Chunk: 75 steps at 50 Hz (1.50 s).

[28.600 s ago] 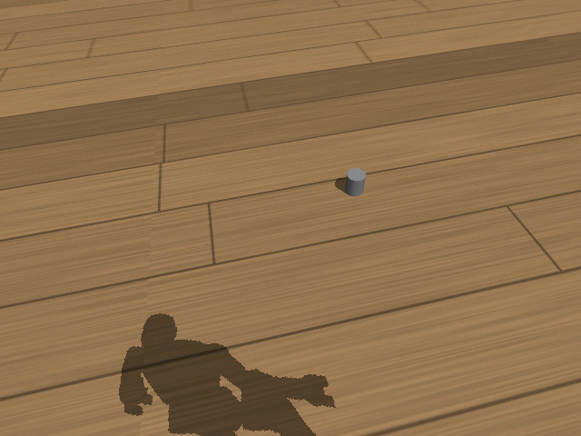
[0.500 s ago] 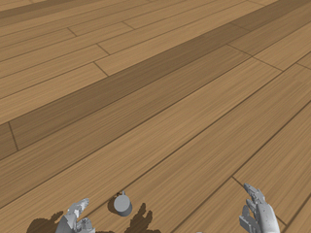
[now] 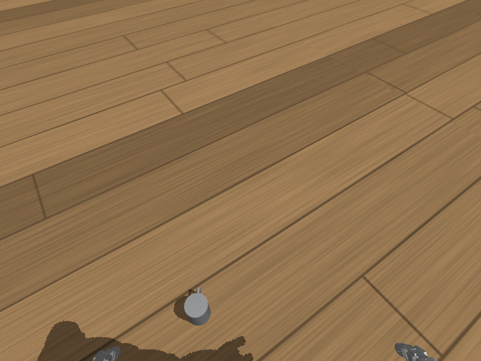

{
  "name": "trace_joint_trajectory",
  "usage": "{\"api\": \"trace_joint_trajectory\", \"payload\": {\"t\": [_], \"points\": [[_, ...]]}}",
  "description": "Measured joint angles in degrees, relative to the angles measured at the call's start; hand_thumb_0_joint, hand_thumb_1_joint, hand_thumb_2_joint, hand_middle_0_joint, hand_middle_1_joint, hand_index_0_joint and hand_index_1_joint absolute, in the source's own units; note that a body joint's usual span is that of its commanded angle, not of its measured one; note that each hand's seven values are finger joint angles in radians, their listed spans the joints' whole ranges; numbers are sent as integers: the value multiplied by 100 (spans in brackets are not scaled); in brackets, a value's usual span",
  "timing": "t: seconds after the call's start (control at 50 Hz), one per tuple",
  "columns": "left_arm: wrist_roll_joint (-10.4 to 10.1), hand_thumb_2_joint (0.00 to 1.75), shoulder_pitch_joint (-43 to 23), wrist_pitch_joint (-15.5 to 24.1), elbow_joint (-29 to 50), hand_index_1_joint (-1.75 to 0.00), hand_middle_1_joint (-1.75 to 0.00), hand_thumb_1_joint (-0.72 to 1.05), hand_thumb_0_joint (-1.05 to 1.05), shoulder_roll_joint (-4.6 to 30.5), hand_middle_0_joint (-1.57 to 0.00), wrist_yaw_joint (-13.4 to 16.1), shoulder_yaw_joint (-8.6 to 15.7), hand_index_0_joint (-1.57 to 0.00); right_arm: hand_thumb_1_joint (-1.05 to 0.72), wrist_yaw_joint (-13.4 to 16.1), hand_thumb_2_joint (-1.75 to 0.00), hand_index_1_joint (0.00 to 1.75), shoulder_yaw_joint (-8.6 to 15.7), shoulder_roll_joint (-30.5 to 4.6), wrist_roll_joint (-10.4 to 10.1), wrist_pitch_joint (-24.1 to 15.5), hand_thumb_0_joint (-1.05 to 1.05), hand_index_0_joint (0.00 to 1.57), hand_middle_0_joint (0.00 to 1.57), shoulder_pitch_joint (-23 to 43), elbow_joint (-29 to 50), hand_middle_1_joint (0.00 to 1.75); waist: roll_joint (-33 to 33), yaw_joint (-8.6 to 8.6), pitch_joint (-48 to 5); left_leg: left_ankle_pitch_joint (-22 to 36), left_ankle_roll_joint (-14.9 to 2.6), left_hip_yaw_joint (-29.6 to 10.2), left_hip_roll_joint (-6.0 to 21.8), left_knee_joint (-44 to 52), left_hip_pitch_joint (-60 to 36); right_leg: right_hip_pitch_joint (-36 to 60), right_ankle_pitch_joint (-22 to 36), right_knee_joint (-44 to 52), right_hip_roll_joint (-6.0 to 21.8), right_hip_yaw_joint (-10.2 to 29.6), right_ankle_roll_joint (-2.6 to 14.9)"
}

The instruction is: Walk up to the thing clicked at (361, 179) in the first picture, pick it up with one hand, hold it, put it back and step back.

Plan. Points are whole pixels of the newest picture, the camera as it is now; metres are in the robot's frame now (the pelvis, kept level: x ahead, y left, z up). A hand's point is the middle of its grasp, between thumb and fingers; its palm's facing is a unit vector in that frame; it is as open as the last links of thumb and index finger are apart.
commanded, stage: stand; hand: left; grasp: from above
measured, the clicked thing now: (198, 304) +0.43 +0.20 -0.69
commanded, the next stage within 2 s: none
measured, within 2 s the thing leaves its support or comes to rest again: neither
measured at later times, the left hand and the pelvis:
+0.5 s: hand out of the picture +0.02 +0.24 -0.13, palm faces +0.03 -0.94 -0.33, open 7.4 cm; pelvis -0.01 +0.01 +0.03, yaw +0 degrees
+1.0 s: hand out of the picture +0.05 +0.22 -0.13, palm faces +0.02 -0.95 -0.33, open 7.4 cm; pelvis +0.00 -0.02 +0.03, yaw +0 degrees
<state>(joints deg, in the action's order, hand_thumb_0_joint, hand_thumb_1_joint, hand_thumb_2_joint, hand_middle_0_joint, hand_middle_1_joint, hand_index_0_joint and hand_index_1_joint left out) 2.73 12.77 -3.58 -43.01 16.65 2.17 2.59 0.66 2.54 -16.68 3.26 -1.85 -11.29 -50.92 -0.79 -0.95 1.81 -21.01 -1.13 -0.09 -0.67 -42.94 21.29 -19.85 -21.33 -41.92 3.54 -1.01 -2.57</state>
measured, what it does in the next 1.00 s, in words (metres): stands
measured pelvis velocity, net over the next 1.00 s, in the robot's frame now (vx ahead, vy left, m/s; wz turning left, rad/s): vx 0.00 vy -0.02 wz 0.00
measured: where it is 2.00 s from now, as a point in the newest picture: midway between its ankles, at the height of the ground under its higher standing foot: outside the picture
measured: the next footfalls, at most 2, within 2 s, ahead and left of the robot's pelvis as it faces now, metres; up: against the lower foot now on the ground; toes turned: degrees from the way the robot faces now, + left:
none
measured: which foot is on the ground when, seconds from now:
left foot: down 0.00-1.00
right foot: down 0.00-1.00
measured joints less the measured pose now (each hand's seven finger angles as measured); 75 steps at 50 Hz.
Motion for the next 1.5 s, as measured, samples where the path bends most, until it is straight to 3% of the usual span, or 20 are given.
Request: {"api": "trace_joint_trajectory", "payload": {"t": [0.2, 0.42, 0.94, 1.5], "points": [[-74, 90, 38, 148, -1345, -30, -30, 90, 1, -77, -21, -19, -13, -20, -91, 51, -90, 30, -28, 105, -81, 140, 1, 21, 20, -31, -703, 30, 39, -25, 139, 535, -63, 30, -65, 1120, -875, 914, 598, 1215, 50, -3, -69], [-58, 90, -74, 239, -1987, -30, -30, 90, 0, -81, -21, -28, -59, -20, -91, 44, -90, 30, -38, 122, -154, 177, 0, 21, 20, 129, -1089, 30, 106, -13, 197, 974, -56, 23, -132, 1893, -1350, 1321, 943, 1827, 110, -23, -88], [-132, 90, -386, 328, -2238, -30, -30, 90, 0, -31, -21, -95, -92, -20, -91, 0, -90, 30, -116, -110, -200, 199, 0, 21, 20, 243, -1395, 30, 182, 77, 237, 1127, 161, -60, 105, 2208, -1471, 1425, 1071, 2109, -132, -105, 120], [-169, 90, -677, 349, -2248, -30, -30, 90, 0, 78, -21, -145, -92, -20, -91, 1, -90, 30, -182, -182, -218, 147, 0, 21, 20, 464, -1460, 30, 181, 88, 190, 1146, 229, -38, 173, 2448, -1606, 1517, 1073, 2292, -201, -88, 177]]}}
